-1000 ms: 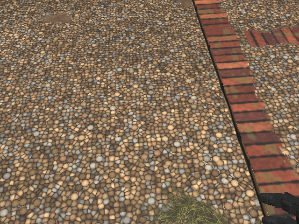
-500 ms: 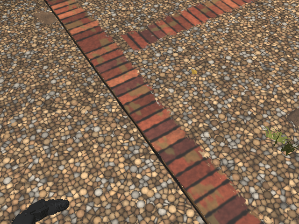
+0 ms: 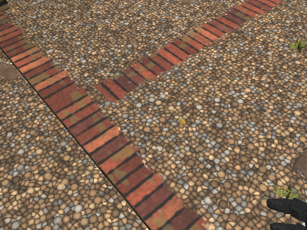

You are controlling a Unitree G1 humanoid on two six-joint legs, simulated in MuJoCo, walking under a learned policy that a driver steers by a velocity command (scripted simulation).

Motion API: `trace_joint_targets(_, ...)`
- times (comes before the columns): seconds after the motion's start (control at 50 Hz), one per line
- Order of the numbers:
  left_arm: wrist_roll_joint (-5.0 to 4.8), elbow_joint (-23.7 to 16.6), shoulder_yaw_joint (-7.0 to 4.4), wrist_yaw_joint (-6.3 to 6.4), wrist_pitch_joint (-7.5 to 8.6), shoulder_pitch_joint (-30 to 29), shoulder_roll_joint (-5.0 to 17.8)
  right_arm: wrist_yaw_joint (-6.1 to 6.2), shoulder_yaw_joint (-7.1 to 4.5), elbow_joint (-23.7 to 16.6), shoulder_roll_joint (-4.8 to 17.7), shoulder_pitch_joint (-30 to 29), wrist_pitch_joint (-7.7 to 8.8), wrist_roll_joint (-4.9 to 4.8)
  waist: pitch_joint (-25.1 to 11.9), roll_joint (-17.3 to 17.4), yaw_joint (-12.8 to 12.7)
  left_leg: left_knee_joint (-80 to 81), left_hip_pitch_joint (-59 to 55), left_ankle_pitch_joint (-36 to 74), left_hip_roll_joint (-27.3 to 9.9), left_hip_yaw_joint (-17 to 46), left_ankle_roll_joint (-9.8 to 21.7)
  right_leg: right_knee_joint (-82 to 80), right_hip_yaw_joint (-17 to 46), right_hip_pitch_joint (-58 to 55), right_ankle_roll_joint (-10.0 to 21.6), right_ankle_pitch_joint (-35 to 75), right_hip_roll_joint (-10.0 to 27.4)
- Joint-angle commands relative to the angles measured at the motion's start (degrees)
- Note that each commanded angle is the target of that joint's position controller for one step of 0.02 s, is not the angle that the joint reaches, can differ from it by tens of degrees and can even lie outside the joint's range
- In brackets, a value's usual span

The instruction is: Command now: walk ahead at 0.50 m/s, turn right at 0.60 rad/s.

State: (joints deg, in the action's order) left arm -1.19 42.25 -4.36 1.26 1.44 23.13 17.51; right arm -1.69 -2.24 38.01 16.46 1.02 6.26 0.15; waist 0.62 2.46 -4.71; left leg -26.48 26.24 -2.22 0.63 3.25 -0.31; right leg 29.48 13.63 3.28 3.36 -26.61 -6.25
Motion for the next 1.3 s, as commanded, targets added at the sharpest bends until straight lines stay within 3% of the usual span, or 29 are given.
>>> trace_joint_targets(0.02, 0.13, -5.0, 0.6, -0.06, 0.81, 3.3, 0.3, 1.16, -5.06, -0.8, 14.8, 18.0, 0.85, 1.7, -19.4, 5.8, 8.3, -0.1, -45.5, -2.9, -19.6, 23.1, 11.9, 30.6, -0.7, 25.9, -1.0, 6.9, 1.2)
trace_joint_targets(0.04, -1.0, -5.6, 0.7, -0.04, 1.22, 5.9, 2.9, 0.47, -5.11, 0.8, 13.6, 20.8, 0.13, 0.23, -22.0, 16.5, 7.8, 6.8, -49.9, -20.3, -26.1, 43.0, 16.0, 42.4, -2.9, 38.2, -2.5, -8.7, 1.7)
trace_joint_targets(0.06, -1.46, -4.8, -0.67, -0.03, 0.98, 1.2, 8.0, 0.67, -3.92, -0.2, 8.8, 17.8, -0.18, -0.28, -13.2, 7.9, 9.1, 9.2, -42.6, -30.1, -23.8, 37.7, 13.7, 47.5, -2.1, 42.2, -3.2, -3.8, 5.4)
trace_joint_targets(0.08, -0.82, -5.9, -1.05, -0.05, 0.68, -4.4, 9.3, 1.03, -3.3, -0.6, 7.1, 14.7, -0.72, -0.09, -6.6, 3.3, 9.3, 10.2, -34.4, -27.0, -21.5, 28.8, 11.3, 47.4, -4.9, 42.1, -3.5, 0.8, 7.4)
trace_joint_targets(0.1, -0.09, -6.7, -1.11, -0.13, 0.55, -7.2, 8.5, 1.18, -2.78, -0.3, 6.1, 12.2, -0.97, 0.32, -2.1, 1.5, 8.2, 11.9, -26.9, -20.3, -18.9, 22.1, 10.6, 45.1, -5.8, 40.4, -3.6, 4.0, 9.1)
trace_joint_targets(0.14, -0.28, -6.8, -0.89, -0.56, 0.07, -6.7, 5.5, 1.47, -2.26, 0.5, 4.6, 10.6, -0.78, 0.96, 0.3, 4.2, 5.9, 14.7, -19.8, -13.1, -15.5, 13.5, 9.7, 43.0, -6.8, 36.1, -3.4, 7.1, 11.6)
trace_joint_targets(0.26, -0.24, -9.1, 0.07, -0.56, -1.75, -9.0, 1.8, 1.34, -2.76, 3.6, 5.6, 13.0, -1.11, 0.33, 1.7, 1.7, 5.1, 16.8, -20.9, -3.1, -17.4, 2.5, 12.0, 48.3, -7.7, 45.8, -4.9, 9.4, 13.1)
trace_joint_targets(0.4, 0.03, -15.0, 2.56, -3.14, -0.33, -22.9, -2.0, 2.36, -3.33, 6.4, 9.4, 18.8, -3.37, 0.09, 3.7, 1.6, 9.6, 16.3, -27.0, 13.5, -18.1, -8.9, 9.9, 32.7, -16.4, 46.6, -2.8, 11.4, 12.6)
trace_joint_targets(0.46, -0.09, -15.0, 1.42, -3.81, -0.27, -20.5, 0.0, 2.68, -3.5, 6.6, 11.6, 17.5, -4.21, -0.83, 0.5, 5.3, 5.9, 9.3, -27.1, 44.2, -17.2, -14.1, 8.1, 24.9, -22.4, 33.2, 0.6, 7.7, 7.0)
trace_joint_targets(0.5, -0.39, -12.0, -1.33, -3.75, -0.48, -7.3, 4.3, 3.05, -3.77, 6.7, 13.3, 16.1, -4.28, -1.63, -7.3, 7.1, -2.6, -7.5, -25.5, 59.8, -16.3, -16.3, 6.2, 14.8, -24.0, 13.1, 4.5, 12.0, 1.0)
trace_joint_targets(0.52, -0.77, -9.8, -4.03, -2.87, -1.06, 2.2, 9.7, 3.21, -3.27, 5.4, 12.0, 16.0, -3.41, -1.61, -11.6, 3.7, -7.3, -22.5, -13.5, 42.8, -13.7, -15.7, 3.3, 8.2, -15.4, -5.1, 7.1, 15.8, 2.3)
trace_joint_targets(0.54, -0.6, -9.8, -5.4, -2.0, -0.96, 0.8, 18.5, 2.42, -0.41, 0.6, 2.1, 19.3, -1.94, 0.68, -16.4, -18.5, 0.4, -45.3, 11.0, -22.6, -2.0, -11.6, -0.8, -3.0, 23.7, -19.3, 18.1, 3.3, 20.4)
trace_joint_targets(0.56, 0.45, -11.7, -4.04, -2.02, 0.4, 1.5, 14.0, 1.28, -1.43, 0.7, 7.9, 13.1, 0.43, -0.48, -23.3, -10.9, -3.6, -52.8, 15.6, -25.0, 0.1, 3.9, 0.1, -11.2, 39.6, -19.7, 19.7, -2.8, 24.1)
trace_joint_targets(0.58, 1.21, -10.8, -2.62, -2.4, 1.62, -0.9, 10.4, 0.67, -2.18, -0.8, 8.9, 9.2, 1.36, -2.6, -13.9, -7.8, -2.2, -53.4, 21.0, -20.9, -1.8, 3.7, 1.0, -11.9, 31.4, -14.1, 17.2, 0.8, 23.8)
trace_joint_targets(0.62, 0.53, -9.7, -1.68, -2.6, 2.53, -5.2, 6.6, 1.27, -1.58, -0.5, 6.3, 9.1, 1.94, -0.54, -5.1, -3.3, 2.4, -46.7, 17.2, -16.2, -5.7, 2.1, 1.2, -11.6, 17.9, -0.4, 14.2, 13.0, 19.0)
trace_joint_targets(0.66, 1.3, -10.3, -0.68, -2.53, 2.93, -9.1, 3.9, 1.12, -2.22, 0.5, 7.1, 12.0, 0.45, -0.43, -3.4, -6.1, 6.3, -45.5, 11.3, -14.2, -7.2, 2.0, 1.1, -14.2, 10.5, 7.1, 13.2, 19.9, 16.1)
trace_joint_targets(0.72, 0.36, -8.4, -0.46, -1.75, 3.21, -7.8, 3.7, 1.11, -1.41, 1.0, 4.4, 10.3, -1.37, 0.44, -1.4, -3.9, 6.6, -36.1, 11.2, -10.3, -7.5, -0.9, -0.9, -17.4, 2.1, 9.8, 12.5, 27.2, 13.9)
trace_joint_targets(0.8, 0.77, -5.9, -0.56, -0.9, 3.35, -4.2, 5.2, 0.68, -0.76, -0.3, 2.8, 2.1, -1.44, 0.25, -0.1, -5.3, 3.0, -19.5, 11.0, 3.7, -5.8, -2.4, -2.5, -18.7, -3.6, 7.7, 10.3, 31.4, 12.3)
trace_joint_targets(0.88, 0.27, -3.2, -0.98, -0.86, 3.27, -0.3, 7.3, -0.28, -0.4, -2.2, 2.6, -5.6, -0.82, -0.8, 2.5, -6.4, -0.5, -8.0, 9.0, 10.3, -3.9, -2.8, -2.1, -19.2, -2.9, 4.6, 9.5, 25.1, 14.4)
trace_joint_targets(0.96, 0.11, -0.9, -1.23, -0.48, 2.21, 1.6, 7.7, -1.54, -0.87, -3.5, 4.2, -7.1, 0.01, -0.79, 3.4, -6.8, -0.4, -2.3, 11.4, 5.9, -3.5, -1.7, 0.8, -14.9, -0.4, -4.7, 8.4, 29.6, 18.5)
trace_joint_targets(1.0, 0.21, -0.5, -1.51, -0.28, 1.61, 0.9, 8.4, -1.71, -1.32, -3.0, 5.1, -4.3, 0.24, -0.64, 2.1, -8.0, 1.2, -1.2, 7.0, 0.8, -2.1, -3.0, 2.5, -11.4, -0.4, -7.0, 7.2, 39.1, 18.8)
trace_joint_targets(1.04, 0.54, -0.6, -1.25, -0.2, 1.11, -0.7, 8.3, -0.96, -2.98, -0.4, 8.1, 6.6, 0.41, -0.29, -5.6, -8.4, 7.2, 0.0, -9.5, 1.3, 0.4, -5.9, 5.7, 1.9, -3.6, -5.6, 4.9, 57.1, 15.1)
trace_joint_targets(1.06, 1.43, -1.7, -0.29, -0.13, 1.11, -0.9, 6.3, -0.52, -3.68, 1.1, 10.9, 16.6, 0.42, 0.39, -14.2, -5.5, 11.3, -3.7, -27.3, 5.0, -7.3, 1.7, 9.4, 16.3, -4.9, 4.5, 3.2, 47.2, 12.5)
trace_joint_targets(1.08, 0.81, -1.9, 1.33, -0.48, 1.98, 7.4, 0.8, -0.43, -4.92, 2.6, 15.0, 22.4, 0.07, 0.91, -23.3, 10.9, 8.9, -0.4, -49.7, -6.1, -21.3, 28.6, 19.4, 39.5, -8.4, 27.6, -2.1, 13.3, 2.4)
trace_joint_targets(1.1, 0.41, -1.0, 1.17, -0.72, 2.88, 6.0, 3.7, -0.68, -3.62, 3.2, 10.0, 23.5, -0.12, -0.46, -24.4, 11.6, 10.5, 7.6, -51.0, -14.9, -22.8, 40.3, 19.5, 46.1, -2.4, 34.9, -2.1, -5.4, 1.7)
trace_joint_targets(1.12, -0.91, -2.4, 0.14, -1.09, 3.29, -0.7, 7.3, -0.21, -2.85, 2.9, 7.4, 19.8, -0.44, -0.97, -14.4, 6.4, 10.9, 8.7, -43.3, -19.2, -21.2, 31.8, 16.7, 48.6, -3.1, 39.4, -1.9, -2.2, 5.1)
trace_joint_targets(1.16, 0.22, -4.2, 0.32, -1.11, 3.87, -8.0, 6.6, 0.09, -2.09, 2.5, 5.8, 13.9, -0.96, -0.13, -3.7, -0.8, 8.1, 12.1, -26.8, -11.3, -16.8, 20.3, 14.5, 42.4, -7.4, 37.9, -1.7, 5.8, 10.0)
trace_joint_targets(1.22, 0.51, -2.9, 0.54, -1.01, 2.83, -4.9, 3.7, -0.03, -1.56, 2.7, 4.5, 12.5, -0.15, 0.18, -2.2, 2.1, 4.4, 16.2, -18.6, -1.6, -13.4, 12.9, 14.7, 36.1, -8.4, 32.1, -2.5, 9.5, 12.7)
trace_joint_targets(1.3, 1.26, -4.6, 1.36, -0.95, 2.58, -10.9, 1.8, 0.43, -2.29, 4.2, 7.3, 14.3, -0.01, -0.41, 0.6, 1.0, 5.1, 18.9, -16.5, 5.9, -12.3, 5.9, 14.7, 23.8, -10.2, 34.9, -4.5, 18.2, 13.8)
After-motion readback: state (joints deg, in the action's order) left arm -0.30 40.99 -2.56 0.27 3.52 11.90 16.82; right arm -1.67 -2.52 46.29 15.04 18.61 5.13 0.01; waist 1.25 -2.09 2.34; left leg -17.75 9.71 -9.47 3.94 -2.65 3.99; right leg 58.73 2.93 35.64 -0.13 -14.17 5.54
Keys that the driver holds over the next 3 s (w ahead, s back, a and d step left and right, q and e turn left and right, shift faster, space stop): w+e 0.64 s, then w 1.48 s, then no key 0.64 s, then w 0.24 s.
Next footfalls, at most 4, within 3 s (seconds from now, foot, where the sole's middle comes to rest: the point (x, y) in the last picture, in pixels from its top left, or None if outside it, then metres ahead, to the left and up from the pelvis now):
0.52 right None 0.38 -0.19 -0.71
1.06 left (212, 164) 0.77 -0.15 -0.71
1.58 right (285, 142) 0.92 -0.50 -0.71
2.10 left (258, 87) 1.28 -0.43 -0.71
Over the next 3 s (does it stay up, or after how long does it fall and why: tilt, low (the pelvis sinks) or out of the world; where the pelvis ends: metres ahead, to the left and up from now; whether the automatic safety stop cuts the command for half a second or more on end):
stays up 1.28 -0.56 0.05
